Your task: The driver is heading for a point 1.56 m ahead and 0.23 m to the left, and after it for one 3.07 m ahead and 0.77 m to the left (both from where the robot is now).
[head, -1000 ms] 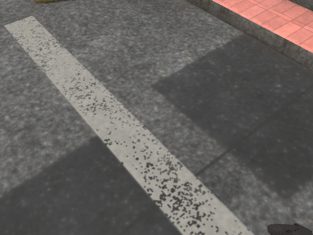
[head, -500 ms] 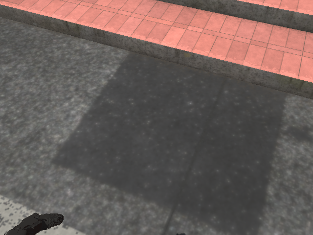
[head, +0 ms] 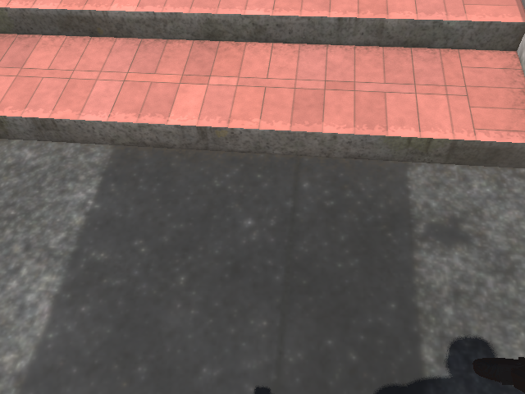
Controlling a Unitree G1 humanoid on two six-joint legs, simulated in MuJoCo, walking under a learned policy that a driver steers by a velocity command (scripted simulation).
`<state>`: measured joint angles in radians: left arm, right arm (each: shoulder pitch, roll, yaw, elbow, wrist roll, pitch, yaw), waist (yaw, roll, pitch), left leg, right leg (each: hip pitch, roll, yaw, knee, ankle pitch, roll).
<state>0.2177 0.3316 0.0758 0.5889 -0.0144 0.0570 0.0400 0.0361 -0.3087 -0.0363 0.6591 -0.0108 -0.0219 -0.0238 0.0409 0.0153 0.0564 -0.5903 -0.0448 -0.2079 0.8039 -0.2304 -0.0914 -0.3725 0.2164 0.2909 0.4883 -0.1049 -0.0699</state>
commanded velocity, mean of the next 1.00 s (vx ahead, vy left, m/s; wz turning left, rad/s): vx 0.02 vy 0.00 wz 0.24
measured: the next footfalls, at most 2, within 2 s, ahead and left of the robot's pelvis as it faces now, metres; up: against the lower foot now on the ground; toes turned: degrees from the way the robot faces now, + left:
left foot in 0.12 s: +0.14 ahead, +0.15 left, +0.00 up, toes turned -11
right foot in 0.50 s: +0.06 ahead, -0.07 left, +0.00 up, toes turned +13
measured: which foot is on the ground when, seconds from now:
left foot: up 0.00-0.10, down 0.12-0.52, up 0.54-0.92, down 0.94-1.00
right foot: down 0.00-0.12, up 0.14-0.48, down 0.50-0.94, up 0.96-1.00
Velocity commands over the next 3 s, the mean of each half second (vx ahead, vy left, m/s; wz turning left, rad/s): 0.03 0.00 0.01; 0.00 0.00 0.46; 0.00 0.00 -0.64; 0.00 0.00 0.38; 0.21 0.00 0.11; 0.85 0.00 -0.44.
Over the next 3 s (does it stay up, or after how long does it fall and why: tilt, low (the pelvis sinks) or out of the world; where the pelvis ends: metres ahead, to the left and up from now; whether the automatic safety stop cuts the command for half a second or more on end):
stays up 0.57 -0.03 0.00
